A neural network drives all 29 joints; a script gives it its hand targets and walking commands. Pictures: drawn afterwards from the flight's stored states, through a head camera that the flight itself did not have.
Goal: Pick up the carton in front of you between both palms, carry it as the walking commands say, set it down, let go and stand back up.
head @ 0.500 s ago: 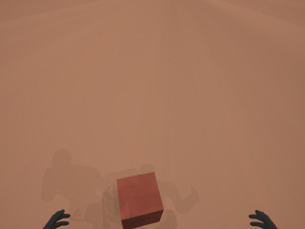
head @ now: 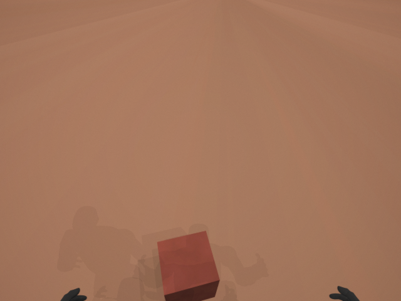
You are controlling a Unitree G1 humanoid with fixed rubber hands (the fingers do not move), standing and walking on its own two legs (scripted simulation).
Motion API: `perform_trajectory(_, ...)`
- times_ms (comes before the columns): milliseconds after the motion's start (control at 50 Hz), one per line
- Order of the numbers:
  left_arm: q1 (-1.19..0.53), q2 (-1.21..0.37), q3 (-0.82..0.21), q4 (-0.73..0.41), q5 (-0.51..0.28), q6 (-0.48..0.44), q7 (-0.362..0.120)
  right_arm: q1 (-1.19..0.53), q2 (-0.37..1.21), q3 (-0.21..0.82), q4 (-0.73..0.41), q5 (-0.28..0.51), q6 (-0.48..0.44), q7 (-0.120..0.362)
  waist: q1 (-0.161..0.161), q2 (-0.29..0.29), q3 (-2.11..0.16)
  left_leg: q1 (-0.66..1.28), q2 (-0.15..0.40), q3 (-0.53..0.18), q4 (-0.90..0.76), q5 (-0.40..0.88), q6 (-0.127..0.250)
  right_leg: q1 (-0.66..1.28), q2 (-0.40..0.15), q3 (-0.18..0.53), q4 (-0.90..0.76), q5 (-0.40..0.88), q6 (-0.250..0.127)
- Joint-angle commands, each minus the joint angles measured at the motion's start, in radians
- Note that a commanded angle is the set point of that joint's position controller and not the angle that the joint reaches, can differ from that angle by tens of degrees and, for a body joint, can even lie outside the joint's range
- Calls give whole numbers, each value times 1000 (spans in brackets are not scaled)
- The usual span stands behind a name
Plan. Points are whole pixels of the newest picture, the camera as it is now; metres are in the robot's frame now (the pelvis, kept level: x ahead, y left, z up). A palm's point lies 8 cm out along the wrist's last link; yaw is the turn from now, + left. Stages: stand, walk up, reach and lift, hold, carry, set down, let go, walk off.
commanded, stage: stand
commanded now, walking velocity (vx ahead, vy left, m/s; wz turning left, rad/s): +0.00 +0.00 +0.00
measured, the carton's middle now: (187, 270) +0.40 +0.05 -0.65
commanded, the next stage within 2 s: none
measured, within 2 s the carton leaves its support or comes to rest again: neither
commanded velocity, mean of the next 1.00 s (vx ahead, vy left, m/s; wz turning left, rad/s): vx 0.00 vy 0.00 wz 0.00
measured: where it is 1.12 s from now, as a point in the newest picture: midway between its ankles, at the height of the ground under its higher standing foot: outside the picture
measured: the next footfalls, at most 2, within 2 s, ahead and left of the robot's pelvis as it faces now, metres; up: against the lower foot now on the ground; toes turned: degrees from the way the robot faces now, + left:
none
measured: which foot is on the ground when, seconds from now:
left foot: down 0.00-1.00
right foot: down 0.00-1.00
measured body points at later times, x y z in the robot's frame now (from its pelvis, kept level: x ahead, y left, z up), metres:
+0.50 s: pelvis -0.02 +0.00 +0.00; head -0.02 +0.01 +0.45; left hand +0.08 +0.30 -0.12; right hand +0.08 -0.31 -0.10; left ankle +0.00 +0.09 -0.74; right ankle -0.06 -0.13 -0.74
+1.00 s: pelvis -0.02 +0.00 +0.01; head -0.01 +0.01 +0.46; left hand +0.08 +0.31 -0.12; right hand +0.09 -0.32 -0.10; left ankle +0.00 +0.09 -0.74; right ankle -0.06 -0.13 -0.74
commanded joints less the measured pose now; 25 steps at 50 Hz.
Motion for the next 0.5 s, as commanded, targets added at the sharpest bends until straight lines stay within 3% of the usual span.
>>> perform_trajectory(0,-32,150,30,-26,0,-16,-1,-44,-172,-35,-22,2,-13,-1,-1,41,-17,69,135,-122,-80,240,-11,-70,-96,69,-77,215,-16)
perform_trajectory(260,-43,161,21,42,-3,-19,-9,-62,-194,-26,48,9,-17,3,0,36,-2,71,144,-138,-131,137,-12,-73,-99,78,-120,135,-24)
perform_trajectory(480,-48,175,13,87,-7,-21,-10,-68,-207,-17,94,14,-17,5,1,32,-3,80,150,-143,-145,159,-10,-66,-105,77,-132,147,-25)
